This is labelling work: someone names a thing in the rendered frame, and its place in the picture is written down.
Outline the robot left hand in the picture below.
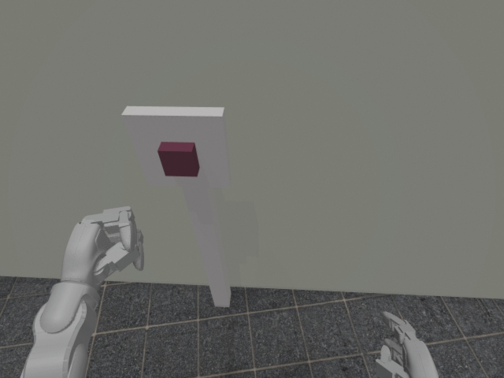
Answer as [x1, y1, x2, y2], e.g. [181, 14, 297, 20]
[61, 206, 144, 291]

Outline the robot right hand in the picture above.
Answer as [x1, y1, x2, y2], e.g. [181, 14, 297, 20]
[376, 311, 439, 378]

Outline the button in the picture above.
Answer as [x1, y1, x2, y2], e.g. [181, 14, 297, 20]
[157, 142, 200, 176]

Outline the left robot forearm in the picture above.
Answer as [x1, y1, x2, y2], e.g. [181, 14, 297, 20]
[20, 281, 100, 378]

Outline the panel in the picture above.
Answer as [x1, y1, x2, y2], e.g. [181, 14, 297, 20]
[121, 106, 232, 307]

